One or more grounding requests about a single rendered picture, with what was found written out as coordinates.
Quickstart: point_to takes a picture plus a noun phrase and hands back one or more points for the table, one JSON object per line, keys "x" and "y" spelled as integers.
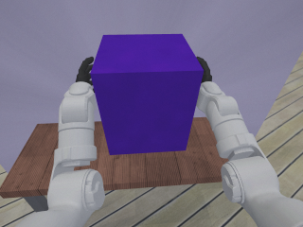
{"x": 30, "y": 175}

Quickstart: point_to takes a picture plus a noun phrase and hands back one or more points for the left robot forearm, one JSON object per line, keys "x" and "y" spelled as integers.
{"x": 76, "y": 125}

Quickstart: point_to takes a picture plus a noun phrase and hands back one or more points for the carton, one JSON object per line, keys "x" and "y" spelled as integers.
{"x": 146, "y": 87}

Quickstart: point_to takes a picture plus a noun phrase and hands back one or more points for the right robot upper arm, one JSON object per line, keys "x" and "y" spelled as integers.
{"x": 252, "y": 183}

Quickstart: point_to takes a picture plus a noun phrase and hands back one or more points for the right robot hand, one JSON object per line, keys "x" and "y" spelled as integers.
{"x": 206, "y": 75}

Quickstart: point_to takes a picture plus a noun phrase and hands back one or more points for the left robot hand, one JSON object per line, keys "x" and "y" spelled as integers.
{"x": 85, "y": 68}

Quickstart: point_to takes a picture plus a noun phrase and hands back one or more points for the right robot forearm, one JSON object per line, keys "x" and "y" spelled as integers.
{"x": 234, "y": 141}

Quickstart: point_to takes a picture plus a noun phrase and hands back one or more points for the left robot upper arm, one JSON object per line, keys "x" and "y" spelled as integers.
{"x": 73, "y": 197}

